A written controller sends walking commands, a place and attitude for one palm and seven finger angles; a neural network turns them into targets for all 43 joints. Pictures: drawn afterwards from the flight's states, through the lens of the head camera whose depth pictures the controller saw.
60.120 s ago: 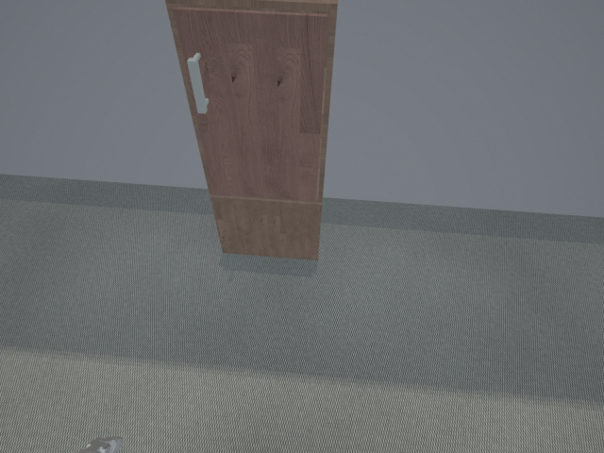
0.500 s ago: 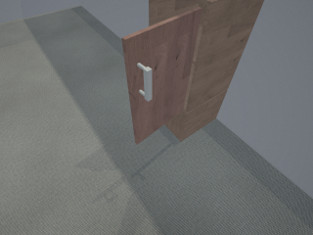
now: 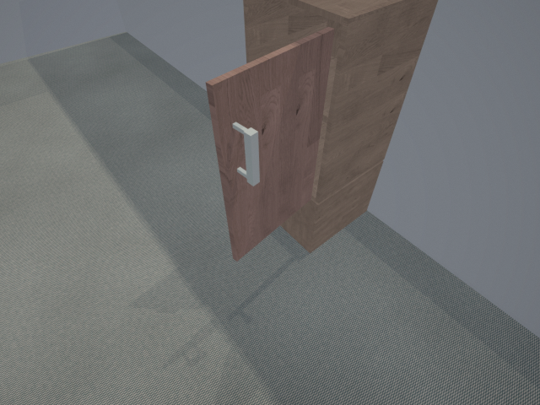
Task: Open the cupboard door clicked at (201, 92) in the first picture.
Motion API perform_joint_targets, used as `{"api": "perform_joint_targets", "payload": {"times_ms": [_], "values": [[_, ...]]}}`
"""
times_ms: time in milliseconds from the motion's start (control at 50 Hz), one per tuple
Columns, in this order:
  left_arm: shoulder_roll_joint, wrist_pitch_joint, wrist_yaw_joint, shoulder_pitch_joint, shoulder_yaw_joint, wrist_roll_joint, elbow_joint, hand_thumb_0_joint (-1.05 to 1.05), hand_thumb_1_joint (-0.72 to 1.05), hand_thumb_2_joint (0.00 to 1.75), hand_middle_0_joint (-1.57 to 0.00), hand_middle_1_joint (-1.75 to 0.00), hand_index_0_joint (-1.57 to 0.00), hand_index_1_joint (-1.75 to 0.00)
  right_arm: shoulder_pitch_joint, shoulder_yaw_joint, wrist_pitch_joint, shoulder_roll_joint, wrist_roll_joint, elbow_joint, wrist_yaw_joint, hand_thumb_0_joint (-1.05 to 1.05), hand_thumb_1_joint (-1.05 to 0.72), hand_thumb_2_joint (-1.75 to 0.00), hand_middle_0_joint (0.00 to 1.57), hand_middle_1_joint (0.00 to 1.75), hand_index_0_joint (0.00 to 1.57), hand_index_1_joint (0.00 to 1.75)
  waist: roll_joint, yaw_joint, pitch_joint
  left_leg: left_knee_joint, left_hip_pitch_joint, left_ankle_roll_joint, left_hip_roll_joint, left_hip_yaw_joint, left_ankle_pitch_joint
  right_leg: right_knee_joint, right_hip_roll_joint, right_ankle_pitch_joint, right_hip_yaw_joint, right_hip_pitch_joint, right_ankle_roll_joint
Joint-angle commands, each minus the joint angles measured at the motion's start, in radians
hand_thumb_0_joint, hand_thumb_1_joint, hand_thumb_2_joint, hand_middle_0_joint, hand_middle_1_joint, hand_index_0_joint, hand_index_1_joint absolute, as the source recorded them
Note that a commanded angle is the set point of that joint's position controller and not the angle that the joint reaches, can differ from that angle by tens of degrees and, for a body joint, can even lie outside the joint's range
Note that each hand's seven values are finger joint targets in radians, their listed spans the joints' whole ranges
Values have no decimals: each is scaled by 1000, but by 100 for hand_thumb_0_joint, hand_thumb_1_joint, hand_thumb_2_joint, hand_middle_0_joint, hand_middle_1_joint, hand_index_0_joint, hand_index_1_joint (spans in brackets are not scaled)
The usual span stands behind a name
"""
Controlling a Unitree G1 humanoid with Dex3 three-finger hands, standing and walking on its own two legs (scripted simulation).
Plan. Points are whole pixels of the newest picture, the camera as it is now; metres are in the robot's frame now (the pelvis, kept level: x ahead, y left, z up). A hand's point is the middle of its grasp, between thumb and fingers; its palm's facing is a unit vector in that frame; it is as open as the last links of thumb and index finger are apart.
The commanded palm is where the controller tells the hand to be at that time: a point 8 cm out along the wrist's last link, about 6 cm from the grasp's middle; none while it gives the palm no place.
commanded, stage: let the arm hang, fingers relaxed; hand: left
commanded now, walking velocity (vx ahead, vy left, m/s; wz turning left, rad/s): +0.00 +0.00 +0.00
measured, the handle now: (245, 154) +0.61 +0.09 +0.01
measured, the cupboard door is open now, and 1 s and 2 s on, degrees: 97 97 97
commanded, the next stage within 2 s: look to check the result in 0.12 s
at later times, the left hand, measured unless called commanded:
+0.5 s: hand out of the picture -0.01 +0.17 -0.17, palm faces +0.05 -0.98 -0.19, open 7.3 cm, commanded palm none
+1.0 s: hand out of the picture +0.02 +0.17 -0.17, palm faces +0.04 -0.98 -0.20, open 7.3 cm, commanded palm none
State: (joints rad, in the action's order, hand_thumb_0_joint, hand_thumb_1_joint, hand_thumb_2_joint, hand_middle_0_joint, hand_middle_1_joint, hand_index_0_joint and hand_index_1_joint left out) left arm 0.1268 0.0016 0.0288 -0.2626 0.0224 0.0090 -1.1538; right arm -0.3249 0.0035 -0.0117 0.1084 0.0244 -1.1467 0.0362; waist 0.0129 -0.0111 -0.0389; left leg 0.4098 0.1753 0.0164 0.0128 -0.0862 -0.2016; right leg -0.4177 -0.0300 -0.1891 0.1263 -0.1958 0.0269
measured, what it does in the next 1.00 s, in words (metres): stands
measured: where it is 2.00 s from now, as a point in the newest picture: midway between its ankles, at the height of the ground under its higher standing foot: outside the picture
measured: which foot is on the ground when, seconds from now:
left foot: down 0.00-1.00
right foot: down 0.00-1.00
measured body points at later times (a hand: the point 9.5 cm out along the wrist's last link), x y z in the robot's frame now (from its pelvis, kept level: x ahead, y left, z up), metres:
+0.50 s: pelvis +0.01 +0.01 +0.00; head +0.02 -0.01 +0.45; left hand -0.01 +0.22 -0.16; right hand -0.01 -0.20 -0.17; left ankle +0.02 +0.11 -0.74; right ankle +0.03 -0.10 -0.74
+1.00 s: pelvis +0.02 +0.00 +0.00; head +0.03 -0.01 +0.45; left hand +0.02 +0.22 -0.16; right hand +0.00 -0.21 -0.17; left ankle +0.02 +0.11 -0.74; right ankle +0.03 -0.10 -0.74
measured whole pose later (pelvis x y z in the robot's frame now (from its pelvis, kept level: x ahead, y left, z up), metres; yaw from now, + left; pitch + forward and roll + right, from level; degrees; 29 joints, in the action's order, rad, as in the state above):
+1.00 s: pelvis +0.02 +0.00 +0.00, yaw +0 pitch -1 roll +0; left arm 0.14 0.02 0.03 -0.25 0.02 0.01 -1.15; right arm -0.27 0.00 0.00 0.13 0.02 -1.15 0.04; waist 0.02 -0.01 -0.05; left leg 0.38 0.15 0.01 0.01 -0.08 -0.21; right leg -0.40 -0.03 -0.20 0.13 -0.17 0.02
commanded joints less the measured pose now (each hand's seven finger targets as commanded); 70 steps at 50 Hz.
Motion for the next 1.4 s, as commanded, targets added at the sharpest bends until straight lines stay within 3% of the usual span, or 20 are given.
{"api": "perform_joint_targets", "payload": {"times_ms": [0,160,240,360,460,740,840,1260,1380], "values": [[98,9,8,-73,17,0,21,0,90,90,-20,-30,-20,-30,-70,-14,13,81,2,25,1,0,-90,-90,20,30,20,30,20,11,-52,-124,88,14,94,107,-38,88,-90,-44,-105,8,21],[90,11,10,-86,17,2,19,0,90,90,-20,-30,-20,-30,-71,-17,11,89,0,29,1,0,-90,-90,20,30,20,30,-11,8,-57,-113,67,15,91,105,-37,90,-88,-56,-106,-19,19],[90,13,9,-87,17,1,19,0,90,90,-20,-30,-20,-30,-67,-16,16,88,0,28,1,0,-90,-90,20,30,20,30,17,7,-37,-116,56,16,95,107,-6,79,-91,-18,-106,-5,18],[90,13,10,-91,16,4,18,0,90,90,-20,-30,-20,-30,-55,-18,13,96,-1,32,0,0,-90,-90,20,30,20,30,-9,6,-64,-119,57,16,94,106,-39,89,-88,-48,-106,-30,16],[96,17,11,-86,15,3,20,0,90,90,-20,-30,-20,-30,-48,-18,15,98,-2,31,0,0,-90,-90,20,30,20,30,-19,5,-37,-105,32,16,91,100,13,89,-92,-16,-111,-14,16],[109,19,9,-66,13,0,21,0,90,90,-20,-30,-20,-30,-31,-15,15,101,-1,18,-1,0,-90,-90,20,30,20,30,-10,5,-47,-107,27,10,89,93,31,108,-101,-17,-114,-3,18],[113,22,9,-62,14,-1,23,0,90,90,-20,-30,-20,-30,-26,-13,18,108,-1,15,0,0,-90,-90,20,30,20,30,8,6,-21,-105,12,8,93,95,71,103,-101,28,-112,22,18],[145,30,7,-40,15,1,23,0,90,90,-20,-30,-20,-30,7,-17,20,147,-3,19,0,0,-90,-90,20,30,20,30,-25,6,-30,-115,-14,8,98,97,92,128,-101,55,-115,33,20],[156,32,6,-32,15,0,24,0,90,90,-20,-30,-20,-30,17,-18,21,152,-3,16,0,0,-90,-90,20,30,20,30,-8,5,-18,-114,-27,8,101,97,107,133,-107,75,-115,43,22]]}}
